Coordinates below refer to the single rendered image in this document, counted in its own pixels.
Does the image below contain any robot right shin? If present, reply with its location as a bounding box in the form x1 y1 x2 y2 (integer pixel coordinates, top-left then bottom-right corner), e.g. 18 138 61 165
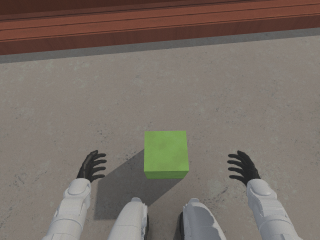
184 198 199 240

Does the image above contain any right robot forearm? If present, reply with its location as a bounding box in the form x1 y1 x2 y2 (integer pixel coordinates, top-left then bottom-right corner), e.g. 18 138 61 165
246 178 303 240

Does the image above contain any left robot hand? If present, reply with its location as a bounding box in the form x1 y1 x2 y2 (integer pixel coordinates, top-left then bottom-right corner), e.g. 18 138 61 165
76 150 107 183

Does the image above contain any left robot forearm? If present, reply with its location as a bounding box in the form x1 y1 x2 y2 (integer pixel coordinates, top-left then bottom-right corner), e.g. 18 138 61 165
41 178 91 240

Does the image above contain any robot right thigh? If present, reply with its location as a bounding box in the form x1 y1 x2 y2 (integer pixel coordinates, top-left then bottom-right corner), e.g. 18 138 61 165
183 202 227 240

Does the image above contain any right robot hand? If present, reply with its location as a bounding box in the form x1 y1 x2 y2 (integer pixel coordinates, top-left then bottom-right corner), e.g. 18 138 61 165
227 150 261 187

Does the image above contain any carton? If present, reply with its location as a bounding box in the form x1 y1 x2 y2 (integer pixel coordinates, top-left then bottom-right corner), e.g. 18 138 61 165
144 130 189 179

